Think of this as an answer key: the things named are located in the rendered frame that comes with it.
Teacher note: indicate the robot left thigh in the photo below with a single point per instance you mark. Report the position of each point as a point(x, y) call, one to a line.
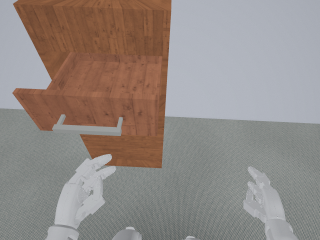
point(128, 234)

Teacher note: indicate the drawer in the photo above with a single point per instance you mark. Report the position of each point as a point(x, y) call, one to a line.
point(95, 89)

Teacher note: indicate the right robot hand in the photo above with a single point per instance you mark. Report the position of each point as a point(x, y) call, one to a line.
point(268, 204)

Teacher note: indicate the cabinet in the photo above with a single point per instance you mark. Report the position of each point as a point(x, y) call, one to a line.
point(122, 27)

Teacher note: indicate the right robot forearm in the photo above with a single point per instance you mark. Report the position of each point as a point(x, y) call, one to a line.
point(278, 229)

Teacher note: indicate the left robot forearm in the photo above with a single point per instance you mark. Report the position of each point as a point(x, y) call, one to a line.
point(62, 232)

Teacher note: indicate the handle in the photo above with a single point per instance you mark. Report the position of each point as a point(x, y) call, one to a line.
point(87, 130)

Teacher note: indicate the left robot hand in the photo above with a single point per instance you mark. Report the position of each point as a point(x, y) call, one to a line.
point(69, 211)

